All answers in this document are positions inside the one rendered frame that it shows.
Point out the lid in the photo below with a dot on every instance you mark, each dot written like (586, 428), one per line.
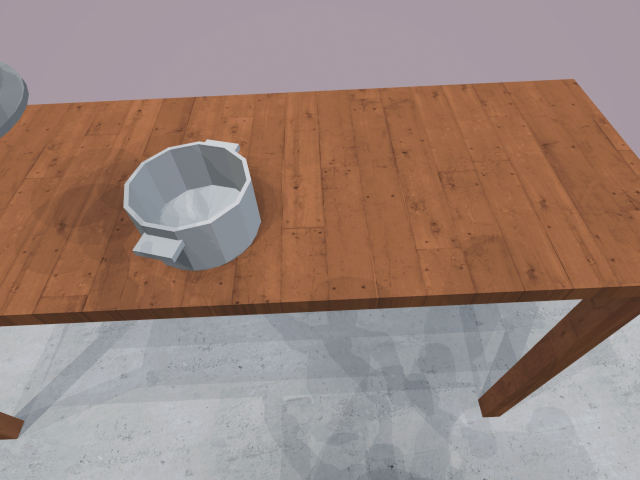
(13, 97)

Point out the pot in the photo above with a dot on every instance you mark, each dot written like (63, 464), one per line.
(194, 205)

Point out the table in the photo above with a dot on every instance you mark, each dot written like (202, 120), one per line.
(368, 198)

